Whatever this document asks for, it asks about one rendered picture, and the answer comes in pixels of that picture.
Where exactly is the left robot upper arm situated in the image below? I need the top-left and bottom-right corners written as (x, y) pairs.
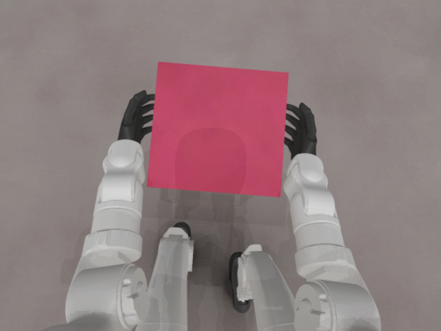
top-left (42, 263), bottom-right (150, 331)

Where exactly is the left robot forearm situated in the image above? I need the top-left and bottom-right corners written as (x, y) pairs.
top-left (65, 139), bottom-right (145, 322)

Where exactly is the robot left hand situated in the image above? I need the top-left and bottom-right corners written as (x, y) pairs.
top-left (118, 90), bottom-right (155, 144)

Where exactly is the robot right hand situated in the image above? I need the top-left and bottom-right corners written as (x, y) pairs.
top-left (284, 103), bottom-right (317, 160)

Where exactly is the carton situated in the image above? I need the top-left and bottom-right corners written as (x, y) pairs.
top-left (147, 61), bottom-right (289, 197)

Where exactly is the right robot forearm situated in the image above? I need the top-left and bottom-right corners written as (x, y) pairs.
top-left (283, 153), bottom-right (381, 329)

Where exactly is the robot left shin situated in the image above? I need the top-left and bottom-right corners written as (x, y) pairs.
top-left (158, 228), bottom-right (188, 248)

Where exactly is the robot left thigh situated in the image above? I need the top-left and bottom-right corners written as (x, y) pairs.
top-left (135, 234), bottom-right (194, 331)

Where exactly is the right robot upper arm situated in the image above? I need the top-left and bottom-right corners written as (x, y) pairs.
top-left (294, 279), bottom-right (381, 331)

